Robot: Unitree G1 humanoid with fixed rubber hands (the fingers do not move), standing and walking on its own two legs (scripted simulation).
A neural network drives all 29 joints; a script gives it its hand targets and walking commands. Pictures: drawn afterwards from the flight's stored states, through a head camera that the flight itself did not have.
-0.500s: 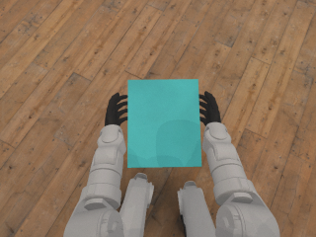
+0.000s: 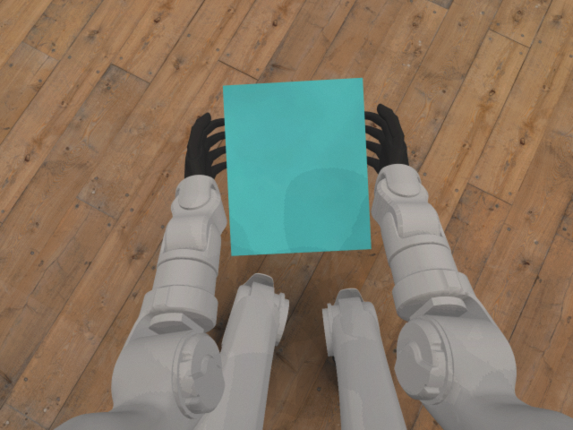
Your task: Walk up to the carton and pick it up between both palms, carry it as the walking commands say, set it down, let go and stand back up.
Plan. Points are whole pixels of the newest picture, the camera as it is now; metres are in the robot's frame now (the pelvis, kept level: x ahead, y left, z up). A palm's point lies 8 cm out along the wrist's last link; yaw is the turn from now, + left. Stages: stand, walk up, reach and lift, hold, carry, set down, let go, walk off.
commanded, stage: set down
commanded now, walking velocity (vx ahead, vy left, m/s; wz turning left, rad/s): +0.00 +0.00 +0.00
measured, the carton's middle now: (295, 180) +0.46 +0.05 -0.18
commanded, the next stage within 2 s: none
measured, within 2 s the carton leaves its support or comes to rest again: neither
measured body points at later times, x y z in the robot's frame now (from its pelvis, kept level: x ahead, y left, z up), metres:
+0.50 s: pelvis -0.01 +0.00 -0.06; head +0.30 +0.02 +0.26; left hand +0.47 +0.18 -0.19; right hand +0.51 -0.07 -0.19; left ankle +0.11 +0.14 -0.49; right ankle +0.09 -0.14 -0.49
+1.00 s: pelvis -0.01 +0.00 -0.12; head +0.33 +0.02 +0.17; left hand +0.49 +0.18 -0.27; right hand +0.53 -0.07 -0.27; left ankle +0.11 +0.14 -0.49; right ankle +0.09 -0.14 -0.49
